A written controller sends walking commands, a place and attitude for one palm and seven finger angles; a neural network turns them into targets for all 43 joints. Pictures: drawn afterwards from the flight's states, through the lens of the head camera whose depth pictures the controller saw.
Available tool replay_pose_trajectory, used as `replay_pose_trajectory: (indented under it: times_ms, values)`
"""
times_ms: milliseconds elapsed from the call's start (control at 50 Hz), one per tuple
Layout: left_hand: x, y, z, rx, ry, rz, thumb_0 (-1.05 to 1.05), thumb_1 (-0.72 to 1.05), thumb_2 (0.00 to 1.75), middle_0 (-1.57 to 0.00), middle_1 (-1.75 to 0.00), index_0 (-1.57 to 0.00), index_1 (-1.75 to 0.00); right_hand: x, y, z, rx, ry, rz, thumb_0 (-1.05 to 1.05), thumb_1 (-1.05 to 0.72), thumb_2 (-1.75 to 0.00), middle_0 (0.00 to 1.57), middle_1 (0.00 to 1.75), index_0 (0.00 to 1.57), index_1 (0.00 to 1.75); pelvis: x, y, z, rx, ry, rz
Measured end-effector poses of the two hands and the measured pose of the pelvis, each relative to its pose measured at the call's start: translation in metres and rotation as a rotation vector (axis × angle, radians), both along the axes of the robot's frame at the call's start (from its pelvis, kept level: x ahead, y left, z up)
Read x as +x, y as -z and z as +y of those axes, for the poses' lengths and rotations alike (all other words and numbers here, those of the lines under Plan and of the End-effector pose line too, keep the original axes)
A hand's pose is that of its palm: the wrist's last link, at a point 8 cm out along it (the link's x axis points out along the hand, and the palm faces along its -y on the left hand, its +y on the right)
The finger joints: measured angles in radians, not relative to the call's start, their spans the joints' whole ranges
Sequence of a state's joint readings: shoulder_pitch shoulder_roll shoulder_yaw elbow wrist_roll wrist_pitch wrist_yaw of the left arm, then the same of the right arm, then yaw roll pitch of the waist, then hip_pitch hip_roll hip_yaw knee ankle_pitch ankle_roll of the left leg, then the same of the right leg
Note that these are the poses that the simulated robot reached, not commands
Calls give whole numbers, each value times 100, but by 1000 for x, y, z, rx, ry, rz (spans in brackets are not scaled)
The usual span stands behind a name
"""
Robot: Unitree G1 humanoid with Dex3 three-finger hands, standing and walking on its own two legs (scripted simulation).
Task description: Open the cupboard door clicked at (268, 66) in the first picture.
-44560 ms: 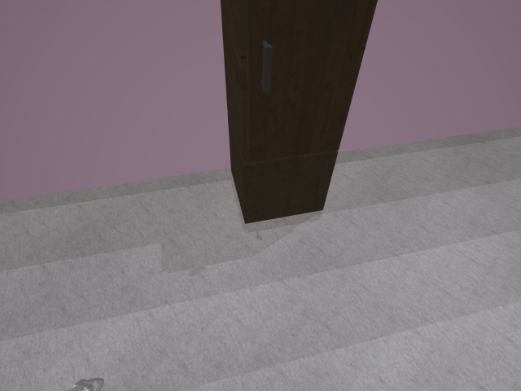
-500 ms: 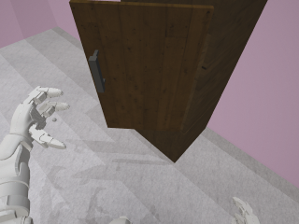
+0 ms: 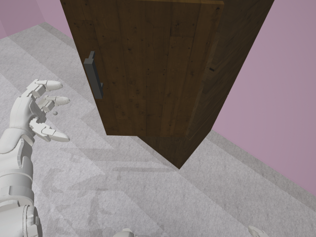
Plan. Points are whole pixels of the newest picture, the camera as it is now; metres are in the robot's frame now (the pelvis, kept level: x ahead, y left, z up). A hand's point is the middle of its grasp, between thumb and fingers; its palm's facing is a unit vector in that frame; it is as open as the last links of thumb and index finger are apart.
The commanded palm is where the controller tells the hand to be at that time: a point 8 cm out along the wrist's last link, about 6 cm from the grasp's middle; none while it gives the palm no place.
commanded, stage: move the hooked fingers beside the handle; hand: left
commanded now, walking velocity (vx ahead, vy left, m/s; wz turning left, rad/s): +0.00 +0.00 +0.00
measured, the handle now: (95, 75) +0.54 +0.20 +0.08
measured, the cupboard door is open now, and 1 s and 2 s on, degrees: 40 40 40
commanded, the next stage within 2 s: none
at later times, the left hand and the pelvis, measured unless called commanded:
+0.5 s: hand (66, 91) +0.46 +0.26 +0.09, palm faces +0.02 -1.00 +0.01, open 14.0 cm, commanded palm +0.44 +0.31 +0.08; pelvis -0.01 +0.00 -0.01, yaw -1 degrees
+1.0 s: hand (67, 81) +0.51 +0.27 +0.08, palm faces +0.02 -1.00 +0.01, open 14.0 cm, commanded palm +0.48 +0.31 +0.08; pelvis +0.01 +0.00 -0.02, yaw -3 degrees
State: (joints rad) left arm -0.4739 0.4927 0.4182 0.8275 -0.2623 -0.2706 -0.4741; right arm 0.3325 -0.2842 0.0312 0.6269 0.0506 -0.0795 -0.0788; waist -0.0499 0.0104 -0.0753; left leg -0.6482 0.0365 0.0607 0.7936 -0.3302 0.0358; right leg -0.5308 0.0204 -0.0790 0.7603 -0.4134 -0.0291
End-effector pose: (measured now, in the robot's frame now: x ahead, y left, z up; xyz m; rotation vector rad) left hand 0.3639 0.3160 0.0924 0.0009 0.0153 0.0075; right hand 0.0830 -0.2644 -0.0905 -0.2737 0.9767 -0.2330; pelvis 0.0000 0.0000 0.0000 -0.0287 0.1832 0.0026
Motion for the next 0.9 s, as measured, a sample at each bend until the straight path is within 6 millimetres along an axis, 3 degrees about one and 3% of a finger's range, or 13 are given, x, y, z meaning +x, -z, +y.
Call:
replay_pose_trajectory:
  times_ms: [200,440,640,900]
  values:
    - [27,-1,1,0,-21,-8,-1,-50,30,-30,-120,-30,-120,-11,5,2,-8,3,46,1,-91,-90,20,30,21,30,-5,5,1,-6,-1,26]
    - [64,-3,-7,-6,-2,-9,-1,-50,30,-30,-120,-30,-120,-62,15,-3,-14,79,204,0,-91,-90,20,30,21,30,-6,11,2,-9,14,73]
    - [90,-2,-1,22,-23,-8,-1,-50,30,-30,-120,-30,-120,-96,15,-8,-33,135,315,0,-91,-90,20,30,21,30,-6,16,0,-19,20,114]
    - [124,2,3,10,-15,3,-1,-50,30,-30,-120,-30,-120,-109,13,-5,-47,169,389,0,-91,-90,20,30,21,30,1,21,3,-27,34,173]
